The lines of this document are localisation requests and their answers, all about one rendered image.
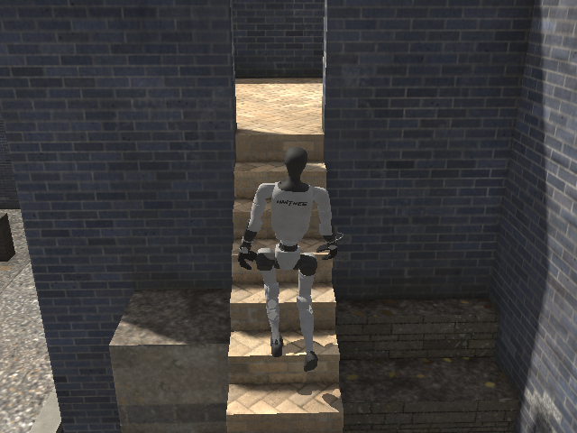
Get right robot hand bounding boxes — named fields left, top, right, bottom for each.
left=316, top=244, right=337, bottom=260

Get right robot upper arm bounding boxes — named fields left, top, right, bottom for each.
left=312, top=187, right=333, bottom=235

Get left robot hand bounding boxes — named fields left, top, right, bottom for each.
left=237, top=251, right=257, bottom=270

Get right robot foot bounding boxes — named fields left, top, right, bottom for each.
left=304, top=351, right=318, bottom=372

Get left robot upper arm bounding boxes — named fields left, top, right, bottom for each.
left=247, top=183, right=275, bottom=232

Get left robot forearm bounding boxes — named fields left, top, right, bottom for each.
left=239, top=218, right=257, bottom=253

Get right robot forearm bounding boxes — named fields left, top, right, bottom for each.
left=323, top=223, right=337, bottom=250

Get right robot thigh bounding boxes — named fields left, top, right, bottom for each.
left=297, top=253, right=317, bottom=310

